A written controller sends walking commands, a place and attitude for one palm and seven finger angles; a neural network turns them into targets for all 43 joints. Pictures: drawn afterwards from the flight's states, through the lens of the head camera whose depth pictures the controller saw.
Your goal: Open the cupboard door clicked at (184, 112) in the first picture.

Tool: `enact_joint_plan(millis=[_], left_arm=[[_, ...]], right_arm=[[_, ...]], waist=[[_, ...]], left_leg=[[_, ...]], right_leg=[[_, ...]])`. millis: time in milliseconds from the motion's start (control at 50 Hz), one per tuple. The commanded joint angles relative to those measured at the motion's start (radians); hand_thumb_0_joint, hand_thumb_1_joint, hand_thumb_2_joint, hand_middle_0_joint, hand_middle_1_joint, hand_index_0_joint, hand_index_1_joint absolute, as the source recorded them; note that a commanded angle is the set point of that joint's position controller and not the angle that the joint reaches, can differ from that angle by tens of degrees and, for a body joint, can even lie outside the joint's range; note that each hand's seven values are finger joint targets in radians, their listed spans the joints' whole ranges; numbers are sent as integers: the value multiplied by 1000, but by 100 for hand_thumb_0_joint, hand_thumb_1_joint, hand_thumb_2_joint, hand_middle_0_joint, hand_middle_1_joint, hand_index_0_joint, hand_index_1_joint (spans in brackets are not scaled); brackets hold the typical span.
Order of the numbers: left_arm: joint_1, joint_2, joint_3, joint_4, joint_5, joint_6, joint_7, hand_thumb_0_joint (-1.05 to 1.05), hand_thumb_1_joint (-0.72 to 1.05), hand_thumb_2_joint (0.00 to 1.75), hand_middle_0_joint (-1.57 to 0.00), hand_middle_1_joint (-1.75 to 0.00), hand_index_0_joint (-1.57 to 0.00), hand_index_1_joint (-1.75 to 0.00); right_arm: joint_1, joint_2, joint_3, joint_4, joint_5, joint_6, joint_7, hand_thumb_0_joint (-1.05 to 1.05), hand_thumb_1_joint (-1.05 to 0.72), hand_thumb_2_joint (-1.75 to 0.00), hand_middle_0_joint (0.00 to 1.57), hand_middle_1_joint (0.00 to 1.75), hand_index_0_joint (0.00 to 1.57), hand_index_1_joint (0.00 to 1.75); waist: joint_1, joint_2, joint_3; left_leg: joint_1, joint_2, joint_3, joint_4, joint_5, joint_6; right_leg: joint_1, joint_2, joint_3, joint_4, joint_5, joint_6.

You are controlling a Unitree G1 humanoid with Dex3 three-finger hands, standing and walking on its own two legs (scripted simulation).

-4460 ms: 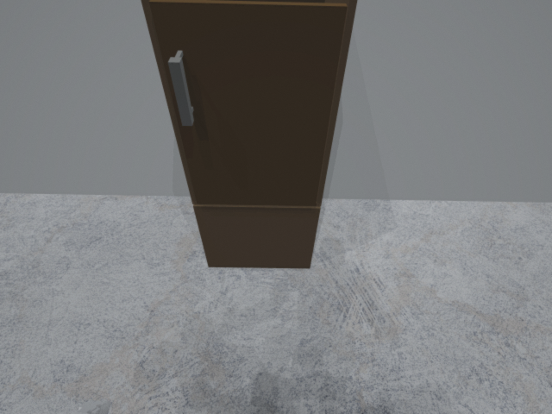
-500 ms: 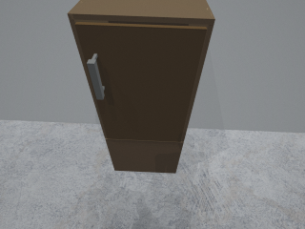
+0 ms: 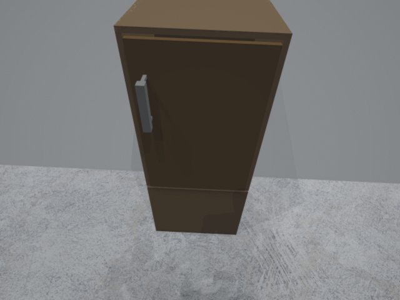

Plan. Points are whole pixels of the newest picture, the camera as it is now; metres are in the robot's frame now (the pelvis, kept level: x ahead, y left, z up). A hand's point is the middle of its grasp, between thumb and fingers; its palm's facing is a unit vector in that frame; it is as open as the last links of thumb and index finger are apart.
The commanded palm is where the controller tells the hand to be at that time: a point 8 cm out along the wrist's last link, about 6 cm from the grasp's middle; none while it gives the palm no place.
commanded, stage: look again from close up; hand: left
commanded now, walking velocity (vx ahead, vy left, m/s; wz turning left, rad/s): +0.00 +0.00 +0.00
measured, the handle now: (146, 104) +0.59 +0.19 +0.09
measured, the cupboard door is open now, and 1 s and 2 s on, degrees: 0 0 0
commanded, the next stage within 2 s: shuffle to correct the standing spot in 0.18 s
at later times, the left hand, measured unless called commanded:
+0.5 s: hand out of the picture -0.09 +0.19 -0.17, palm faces +0.03 -0.98 -0.18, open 7.3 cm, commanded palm none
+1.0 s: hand out of the picture +0.02 +0.16 -0.16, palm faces +0.02 -0.98 -0.20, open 7.3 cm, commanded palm none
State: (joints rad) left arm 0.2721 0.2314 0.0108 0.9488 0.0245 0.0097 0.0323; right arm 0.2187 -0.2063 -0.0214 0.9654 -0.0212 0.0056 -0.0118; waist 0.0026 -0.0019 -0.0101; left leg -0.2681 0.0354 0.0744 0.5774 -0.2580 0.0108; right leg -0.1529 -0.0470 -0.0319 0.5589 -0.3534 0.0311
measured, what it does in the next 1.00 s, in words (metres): lifts its right foot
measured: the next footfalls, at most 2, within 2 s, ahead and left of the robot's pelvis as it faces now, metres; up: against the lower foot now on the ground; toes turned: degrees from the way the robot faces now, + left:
right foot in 1.02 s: +0.09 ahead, -0.13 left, +0.00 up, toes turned -8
left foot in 1.32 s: +0.16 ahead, +0.09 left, +0.00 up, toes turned +0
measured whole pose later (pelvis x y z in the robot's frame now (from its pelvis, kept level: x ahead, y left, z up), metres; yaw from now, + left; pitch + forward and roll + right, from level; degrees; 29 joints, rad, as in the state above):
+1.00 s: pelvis +0.01 -0.01 +0.01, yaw -2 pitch -1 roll +1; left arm 0.35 0.13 0.06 1.04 0.04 0.00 0.01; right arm 0.39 -0.11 -0.04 1.11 -0.03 -0.01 -0.02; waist -0.02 0.02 -0.02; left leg -0.23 0.05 0.12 0.49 -0.25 0.02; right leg -0.31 -0.06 -0.11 0.61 -0.32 0.00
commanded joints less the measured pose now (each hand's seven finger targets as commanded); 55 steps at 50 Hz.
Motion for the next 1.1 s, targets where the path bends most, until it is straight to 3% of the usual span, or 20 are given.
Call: enact_joint_plan(millis=[0, 300, 360, 420, 520, 600, 620, 660, 680, 700, 720, 740, 780, 840, 960, 980, 1000, 1020, 1040, 1080], left_arm=[[30, 127, 20, -49, -3, -11, 2, 0, 90, 90, -20, -30, -20, -30], [145, 45, 5, 50, 2, -9, 0, 0, 90, 90, -20, -30, -20, -30], [201, 26, 9, 74, 10, 1, -5, 0, 90, 90, -20, -30, -20, -30], [247, 6, 14, 95, 8, 2, -12, 0, 90, 90, -20, -30, -20, -30], [292, -5, 28, 116, 5, -3, -16, 0, 90, 90, -20, -30, -20, -30], [297, 19, 49, 129, -4, -17, -5, 0, 90, 90, -20, -30, -20, -30], [278, 22, 51, 126, -6, -24, 0, 0, 90, 90, -20, -30, -20, -30], [210, 10, 47, 109, -2, -28, 2, 0, 90, 90, -20, -30, -20, -30], [190, -10, 42, 103, -1, -23, -2, 0, 90, 90, -20, -30, -20, -30], [190, -51, 36, 97, -4, -20, -8, 0, 90, 90, -20, -30, -20, -30], [181, -80, 33, 78, 2, -17, -14, 0, 90, 90, -20, -30, -20, -30], [132, -75, 35, 53, 14, -12, -17, 0, 90, 90, -20, -30, -20, -30], [132, -81, 41, 59, 15, -18, -29, 0, 90, 90, -20, -30, -20, -30], [163, -116, 38, 72, 6, -17, -36, 0, 90, 90, -20, -30, -20, -30], [267, -104, 49, 106, 4, -19, -27, 0, 90, 90, -20, -30, -20, -30], [316, -50, 59, 116, 8, -26, -18, 0, 90, 90, -20, -30, -20, -30], [344, 35, 71, 118, 6, -34, -5, 0, 90, 90, -20, -30, -20, -30], [339, 57, 78, 109, -6, -41, 4, 0, 90, 90, -20, -30, -20, -30], [271, 53, 80, 98, -6, -49, 8, 0, 90, 90, -20, -30, -20, -30], [156, 0, 62, 70, -1, -60, 8, 0, 90, 90, -20, -30, -20, -30]], right_arm=[[8, -150, -33, -63, -2, -17, -3, 0, -90, -90, 20, 30, 20, 30], [72, -114, -28, 24, 2, -8, 3, 0, -90, -90, 20, 30, 20, 30], [81, -127, -38, 39, 0, 8, -2, 0, -90, -90, 20, 30, 20, 30], [89, -118, -41, 52, 0, 9, -7, 0, -90, -90, 20, 30, 20, 30], [107, -75, -45, 65, 1, 8, -12, 0, -90, -90, 20, 30, 20, 30], [112, 16, -33, 55, 3, -3, -7, 0, -90, -90, 20, 30, 20, 30], [118, 26, -33, 51, 3, -5, -4, 0, -90, -90, 20, 30, 20, 30], [176, 41, -29, 64, 6, -20, -1, 0, -90, -90, 20, 30, 20, 30], [234, 29, -30, 85, 5, -24, -5, 0, -90, -90, 20, 30, 20, 30], [289, -10, -38, 105, -1, -27, -15, 0, -90, -90, 20, 30, 20, 30], [356, -79, -59, 120, -9, -31, -20, 0, -90, -90, 20, 30, 20, 30], [359, -116, -69, 126, -11, -38, -26, 0, -90, -90, 20, 30, 20, 30], [253, -80, -56, 102, -7, -48, -26, 0, -90, -90, 20, 30, 20, 30], [189, -58, -50, 88, -8, -60, -26, 0, -90, -90, 20, 30, 20, 30], [157, -40, -59, 95, -12, -26, -19, 0, -90, -90, 20, 30, 20, 30], [148, 7, -50, 83, -4, -23, -15, 0, -90, -90, 20, 30, 20, 30], [127, 74, -33, 47, 4, -23, -6, 0, -90, -90, 20, 30, 20, 30], [81, 36, -40, 18, -3, -17, 0, 0, -90, -90, 20, 30, 20, 30], [66, 26, -47, 18, -6, -14, 8, 0, -90, -90, 20, 30, 20, 30], [106, 26, -52, 43, -11, -10, 18, 0, -90, -90, 20, 30, 20, 30]], waist=[[-4, 14, 117], [-4, 48, 44], [7, 68, 111], [13, 55, 139], [11, 2, 146], [1, -202, 135], [-15, -198, 126], [-58, -112, 139], [-73, -52, 156], [-79, 66, 183], [-98, 270, 175], [-93, 282, 210], [-35, 119, 218], [-2, 93, 137], [53, 37, 132], [79, -94, 139], [88, -312, 149], [84, -225, 121], [49, -199, 141], [-10, -110, 134]], left_leg=[[-30, 70, -115, -183, -18, 28], [-3, 92, -153, -316, -264, 18], [-72, 118, -181, -356, -427, 33], [-87, 114, -165, -336, -409, 38], [-102, 68, -110, -231, -371, 28], [-152, -22, 20, 115, -165, 11], [-130, -13, 19, 176, -138, 15], [3, 4, 13, 48, -135, 20], [74, 16, -24, -52, -184, 21], [111, 100, -161, -183, -303, 49], [134, 258, -410, -379, -519, 102], [66, 355, -530, -496, -613, 157], [-76, 346, -449, -495, -485, 184], [-85, 278, -265, -449, -258, 168], [-245, 167, -116, -235, -391, 80], [-356, 80, -31, -25, -380, 46], [-472, -15, 75, 234, -333, 12], [-447, 20, 1, 412, -295, 22], [-457, 44, -31, 499, -229, 26], [-389, 79, -39, 524, -94, 12]], right_leg=[[-127, -34, 63, -148, 51, -53], [-93, -26, 21, -171, -40, -29], [-112, 5, -12, -131, -134, -33], [-115, 9, -6, -135, -114, -48], [-139, -14, 71, -192, -203, -80], [-153, -160, 291, -346, -382, -157], [-187, -187, 313, -366, -392, -169], [-299, -156, 226, -288, -324, -153], [-362, -90, 154, -190, -307, -129], [-432, -10, 93, -48, -260, -98], [-493, 58, -49, 195, -181, -59], [-514, 23, -23, 376, -139, -58], [-454, -54, 27, 475, -56, -60], [-310, -64, -11, 313, -4, -41], [68, 21, -92, -90, 44, -40], [137, -84, 68, -218, -123, -77], [141, -296, 385, -400, -345, -170], [55, -367, 505, -484, -459, -237], [0, -349, 484, -485, -439, -243], [-75, -275, 280, -430, -223, -208]])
